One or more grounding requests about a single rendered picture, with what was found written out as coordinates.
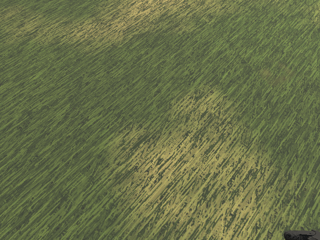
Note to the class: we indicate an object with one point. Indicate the right robot hand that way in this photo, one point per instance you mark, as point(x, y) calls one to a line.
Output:
point(302, 235)

